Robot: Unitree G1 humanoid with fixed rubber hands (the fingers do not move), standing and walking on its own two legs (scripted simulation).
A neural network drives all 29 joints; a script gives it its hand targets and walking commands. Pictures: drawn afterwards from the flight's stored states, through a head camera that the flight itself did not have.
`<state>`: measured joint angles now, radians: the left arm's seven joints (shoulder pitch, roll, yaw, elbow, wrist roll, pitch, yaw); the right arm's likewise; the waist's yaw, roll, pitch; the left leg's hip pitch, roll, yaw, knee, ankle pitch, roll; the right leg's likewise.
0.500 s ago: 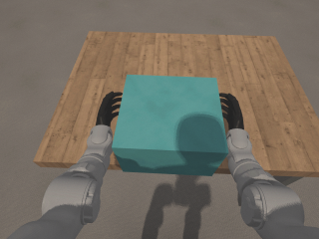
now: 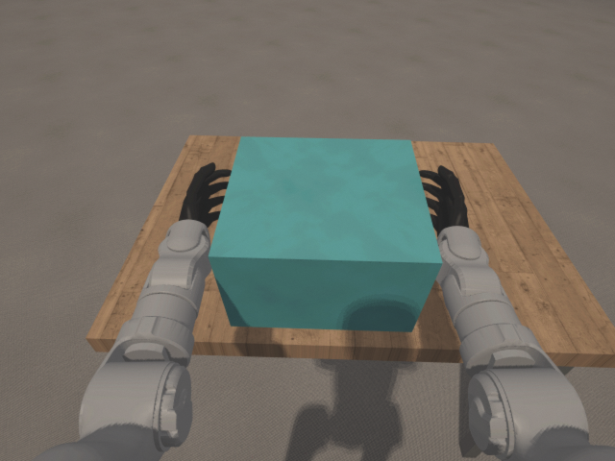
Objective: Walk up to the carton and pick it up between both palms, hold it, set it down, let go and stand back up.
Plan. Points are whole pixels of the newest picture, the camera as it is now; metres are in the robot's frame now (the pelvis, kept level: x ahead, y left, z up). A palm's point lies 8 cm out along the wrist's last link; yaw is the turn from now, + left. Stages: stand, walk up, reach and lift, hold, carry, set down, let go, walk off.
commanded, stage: reach and lift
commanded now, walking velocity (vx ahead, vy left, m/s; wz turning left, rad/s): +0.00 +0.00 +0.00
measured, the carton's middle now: (323, 230) +0.41 -0.02 +0.11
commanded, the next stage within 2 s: hold in 1.24 s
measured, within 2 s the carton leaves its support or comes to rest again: neither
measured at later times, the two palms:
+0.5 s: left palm (190, 252) +0.36 +0.16 +0.12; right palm (448, 258) +0.34 -0.19 +0.11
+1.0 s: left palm (183, 239) +0.35 +0.17 +0.14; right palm (450, 244) +0.35 -0.18 +0.13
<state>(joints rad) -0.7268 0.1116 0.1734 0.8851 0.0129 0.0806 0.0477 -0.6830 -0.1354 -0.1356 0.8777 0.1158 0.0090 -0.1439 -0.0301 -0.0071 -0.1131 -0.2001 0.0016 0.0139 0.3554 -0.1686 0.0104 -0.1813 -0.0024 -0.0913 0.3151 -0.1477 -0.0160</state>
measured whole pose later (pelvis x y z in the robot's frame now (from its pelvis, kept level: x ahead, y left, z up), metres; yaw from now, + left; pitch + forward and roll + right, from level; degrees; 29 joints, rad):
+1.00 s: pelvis +0.01 +0.00 +0.00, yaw +0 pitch -5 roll -1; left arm -0.42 0.02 0.19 0.11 0.16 0.57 0.00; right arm -0.46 -0.11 -0.07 0.42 0.18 0.26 -0.14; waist -0.06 -0.05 0.02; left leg -0.07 0.01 0.01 0.36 -0.20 0.01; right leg -0.04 0.00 -0.09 0.28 -0.15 -0.01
